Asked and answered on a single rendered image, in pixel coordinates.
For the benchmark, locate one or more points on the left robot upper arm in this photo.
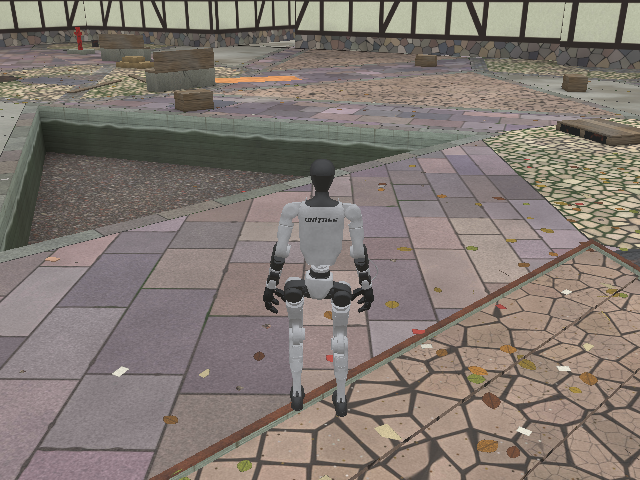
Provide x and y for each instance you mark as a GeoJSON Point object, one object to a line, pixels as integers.
{"type": "Point", "coordinates": [290, 211]}

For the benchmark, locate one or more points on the right robot thigh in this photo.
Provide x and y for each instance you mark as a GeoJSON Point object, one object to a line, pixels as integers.
{"type": "Point", "coordinates": [341, 301]}

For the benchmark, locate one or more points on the humanoid robot torso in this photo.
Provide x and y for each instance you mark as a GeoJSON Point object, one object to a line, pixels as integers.
{"type": "Point", "coordinates": [321, 235]}

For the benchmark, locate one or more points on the left robot forearm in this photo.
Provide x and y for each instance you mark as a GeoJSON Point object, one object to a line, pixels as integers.
{"type": "Point", "coordinates": [275, 270]}

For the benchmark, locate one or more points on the robot right hand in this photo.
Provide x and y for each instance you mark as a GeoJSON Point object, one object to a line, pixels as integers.
{"type": "Point", "coordinates": [368, 298]}

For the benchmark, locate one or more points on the right robot upper arm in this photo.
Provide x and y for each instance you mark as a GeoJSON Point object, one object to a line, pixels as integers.
{"type": "Point", "coordinates": [353, 213]}

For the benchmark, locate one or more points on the right robot forearm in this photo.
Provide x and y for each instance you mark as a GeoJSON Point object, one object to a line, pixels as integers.
{"type": "Point", "coordinates": [363, 270]}

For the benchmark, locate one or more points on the robot left hand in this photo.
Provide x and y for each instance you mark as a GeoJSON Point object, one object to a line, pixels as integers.
{"type": "Point", "coordinates": [268, 298]}

